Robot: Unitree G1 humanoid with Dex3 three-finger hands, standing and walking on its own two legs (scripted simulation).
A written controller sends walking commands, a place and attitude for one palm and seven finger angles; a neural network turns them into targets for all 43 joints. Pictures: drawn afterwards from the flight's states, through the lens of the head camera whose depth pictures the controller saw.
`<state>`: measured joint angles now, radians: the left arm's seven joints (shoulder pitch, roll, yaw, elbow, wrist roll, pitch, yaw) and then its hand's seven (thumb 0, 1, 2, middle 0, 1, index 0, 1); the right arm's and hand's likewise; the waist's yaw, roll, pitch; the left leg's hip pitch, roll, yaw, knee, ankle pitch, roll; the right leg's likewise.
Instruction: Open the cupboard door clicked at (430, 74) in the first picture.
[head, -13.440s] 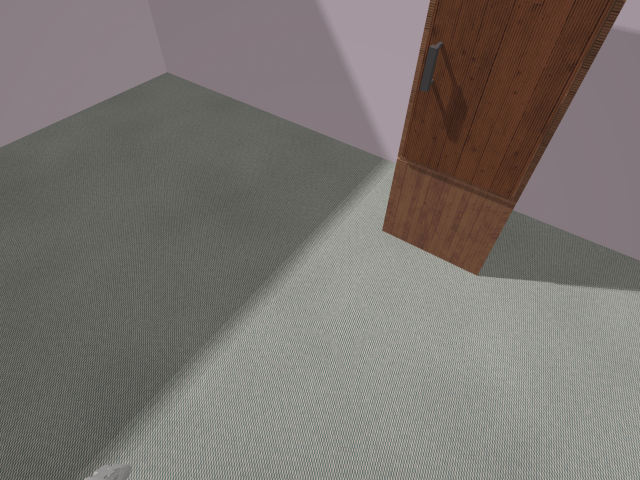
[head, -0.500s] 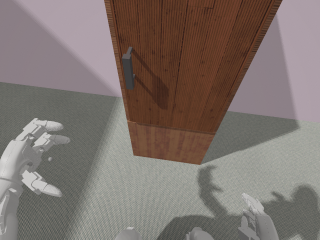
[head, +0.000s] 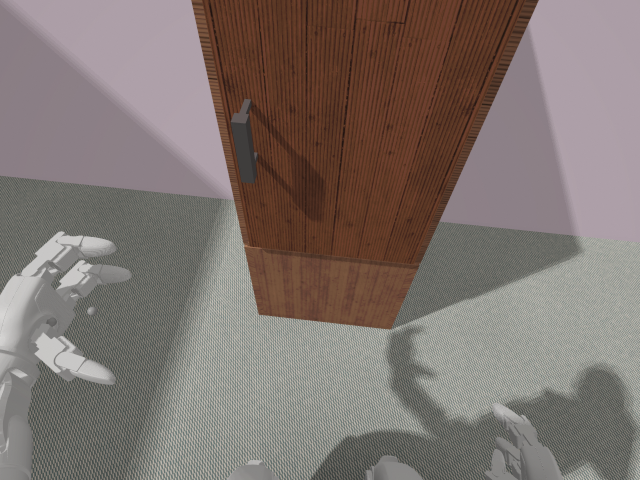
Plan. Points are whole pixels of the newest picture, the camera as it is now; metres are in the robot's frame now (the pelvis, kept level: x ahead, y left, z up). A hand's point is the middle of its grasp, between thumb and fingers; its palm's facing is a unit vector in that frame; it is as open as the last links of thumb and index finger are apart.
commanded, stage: raise the hand with hooked fingers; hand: left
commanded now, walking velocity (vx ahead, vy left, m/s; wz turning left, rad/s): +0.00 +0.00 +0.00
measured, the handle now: (247, 142) +0.60 +0.14 +0.05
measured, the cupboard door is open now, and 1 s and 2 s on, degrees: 0 0 0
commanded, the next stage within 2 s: move the hooked fingers beside the handle in 0.10 s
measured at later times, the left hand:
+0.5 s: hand (121, 275) +0.33 +0.25 +0.07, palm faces -0.10 -0.99 -0.02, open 14.0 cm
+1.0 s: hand (164, 221) +0.42 +0.23 +0.06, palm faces -0.10 -0.99 -0.01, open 14.0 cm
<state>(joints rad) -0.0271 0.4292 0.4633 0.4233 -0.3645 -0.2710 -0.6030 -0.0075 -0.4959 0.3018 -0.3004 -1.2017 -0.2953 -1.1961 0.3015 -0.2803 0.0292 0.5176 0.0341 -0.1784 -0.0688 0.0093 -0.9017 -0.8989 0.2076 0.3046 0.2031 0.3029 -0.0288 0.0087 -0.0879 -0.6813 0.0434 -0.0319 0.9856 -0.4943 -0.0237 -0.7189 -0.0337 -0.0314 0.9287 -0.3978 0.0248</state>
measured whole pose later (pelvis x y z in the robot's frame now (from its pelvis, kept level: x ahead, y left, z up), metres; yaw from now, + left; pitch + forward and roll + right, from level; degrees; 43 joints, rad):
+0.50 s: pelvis -0.01 +0.00 +0.00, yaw +0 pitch +12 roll -1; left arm -0.26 0.45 0.42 0.58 -0.31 -0.27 -0.59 -0.01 -0.50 0.30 -0.30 -1.20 -0.30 -1.20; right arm 0.28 -0.28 0.05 0.55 0.03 -0.18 -0.09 0.01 -0.90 -0.90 0.21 0.30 0.20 0.30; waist -0.04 0.00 -0.08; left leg -0.73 0.04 -0.04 1.01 -0.49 -0.03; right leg -0.76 -0.04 -0.04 0.96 -0.40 0.02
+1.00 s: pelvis +0.00 +0.00 -0.01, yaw -1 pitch +16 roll -1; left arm -0.57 0.50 0.44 0.88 -0.22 -0.31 -0.52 -0.01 -0.50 0.30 -0.30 -1.20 -0.30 -1.20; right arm 0.33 -0.28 0.03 0.58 0.02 -0.08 -0.06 0.01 -0.90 -0.90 0.21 0.30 0.20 0.30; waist -0.09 0.00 -0.09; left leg -0.81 0.05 -0.02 1.02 -0.50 -0.03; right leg -0.86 -0.03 -0.02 0.97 -0.40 0.02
